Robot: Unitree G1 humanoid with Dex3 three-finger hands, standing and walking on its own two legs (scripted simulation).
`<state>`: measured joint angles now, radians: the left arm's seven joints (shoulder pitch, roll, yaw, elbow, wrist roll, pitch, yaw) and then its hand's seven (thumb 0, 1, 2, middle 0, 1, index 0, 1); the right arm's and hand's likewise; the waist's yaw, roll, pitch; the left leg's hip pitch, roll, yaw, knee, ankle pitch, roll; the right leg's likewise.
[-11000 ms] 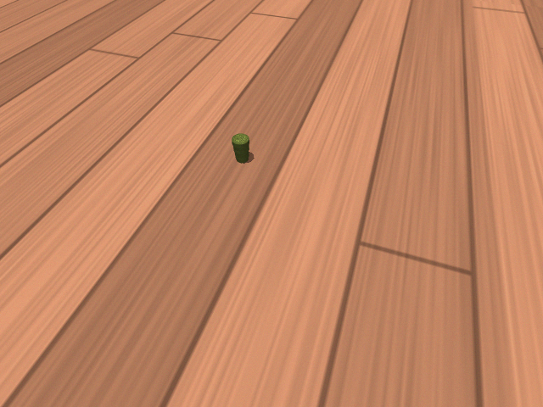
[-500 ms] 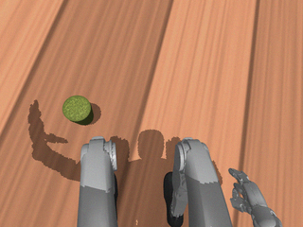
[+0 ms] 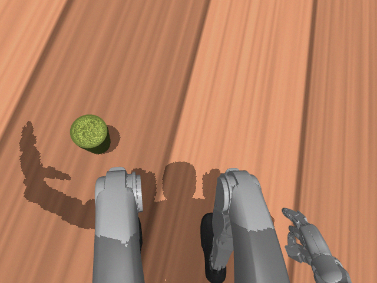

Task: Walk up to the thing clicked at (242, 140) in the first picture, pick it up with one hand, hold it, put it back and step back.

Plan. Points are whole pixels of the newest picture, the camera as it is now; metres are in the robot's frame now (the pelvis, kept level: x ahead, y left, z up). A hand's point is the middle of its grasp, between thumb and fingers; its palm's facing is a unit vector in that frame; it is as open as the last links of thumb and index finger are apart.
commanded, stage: approach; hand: left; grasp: from the side
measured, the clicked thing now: (94, 137) +0.44 +0.27 -0.31
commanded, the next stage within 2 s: close in in 0.62 s
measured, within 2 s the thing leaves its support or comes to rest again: neither
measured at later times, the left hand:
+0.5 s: hand out of the picture +0.36 +0.41 -0.12, palm faces +0.28 -0.96 +0.03, open 17.7 cm
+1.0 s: hand (71, 149) +0.39 +0.31 -0.26, palm faces +0.26 -0.96 +0.04, open 17.6 cm
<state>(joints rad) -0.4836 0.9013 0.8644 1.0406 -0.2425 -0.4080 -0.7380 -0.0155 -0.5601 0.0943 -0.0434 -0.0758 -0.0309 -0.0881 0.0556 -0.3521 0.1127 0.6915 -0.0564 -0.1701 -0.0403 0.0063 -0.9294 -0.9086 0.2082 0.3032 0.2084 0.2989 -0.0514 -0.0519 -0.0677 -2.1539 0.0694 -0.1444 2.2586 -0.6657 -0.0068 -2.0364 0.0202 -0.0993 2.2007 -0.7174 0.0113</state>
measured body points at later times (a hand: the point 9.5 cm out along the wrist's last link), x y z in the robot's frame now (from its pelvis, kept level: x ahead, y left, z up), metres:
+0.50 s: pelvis +0.00 +0.00 -0.05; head +0.22 +0.11 +0.32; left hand +0.34 +0.46 -0.12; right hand +0.19 -0.26 -0.13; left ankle +0.09 +0.13 -0.35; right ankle +0.09 -0.12 -0.35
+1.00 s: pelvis -0.01 +0.01 -0.10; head +0.22 +0.16 +0.25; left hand +0.37 +0.36 -0.26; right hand +0.17 -0.25 -0.14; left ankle +0.09 +0.13 -0.35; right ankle +0.09 -0.12 -0.35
